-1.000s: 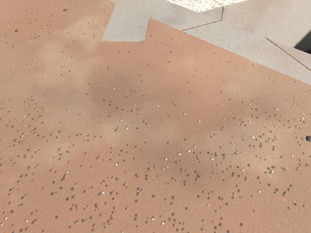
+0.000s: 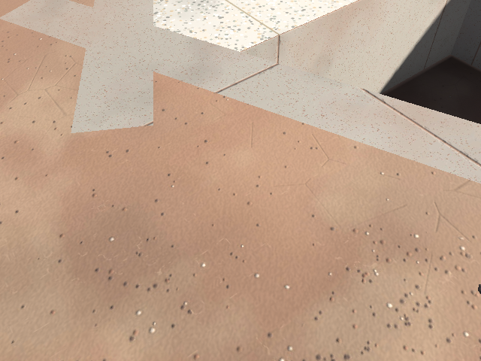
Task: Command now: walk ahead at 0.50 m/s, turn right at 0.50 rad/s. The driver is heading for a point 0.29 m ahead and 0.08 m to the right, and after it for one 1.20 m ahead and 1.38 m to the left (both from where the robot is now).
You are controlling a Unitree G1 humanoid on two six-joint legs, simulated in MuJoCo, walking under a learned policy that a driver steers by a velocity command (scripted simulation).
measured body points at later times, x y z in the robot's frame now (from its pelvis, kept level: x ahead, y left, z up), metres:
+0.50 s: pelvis +0.29 -0.06 +0.00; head +0.31 -0.06 +0.45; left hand +0.31 +0.21 -0.13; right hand +0.43 -0.32 -0.12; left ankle +0.44 +0.14 -0.67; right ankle +0.22 -0.13 -0.74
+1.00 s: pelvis +0.57 +0.03 +0.01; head +0.60 +0.06 +0.45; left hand +0.69 +0.34 -0.09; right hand +0.72 -0.21 -0.11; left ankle +0.54 +0.09 -0.74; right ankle +0.77 -0.12 -0.67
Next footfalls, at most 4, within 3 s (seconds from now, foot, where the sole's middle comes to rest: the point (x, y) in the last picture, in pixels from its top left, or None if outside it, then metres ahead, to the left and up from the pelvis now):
0.16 right None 0.26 -0.14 -0.78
0.70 left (211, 341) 0.58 0.10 -0.78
1.20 right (241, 241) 0.91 0.00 -0.78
1.72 left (126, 231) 0.97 0.38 -0.78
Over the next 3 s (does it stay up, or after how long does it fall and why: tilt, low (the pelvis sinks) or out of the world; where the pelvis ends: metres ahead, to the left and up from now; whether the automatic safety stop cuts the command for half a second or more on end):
stays up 1.12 0.45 0.00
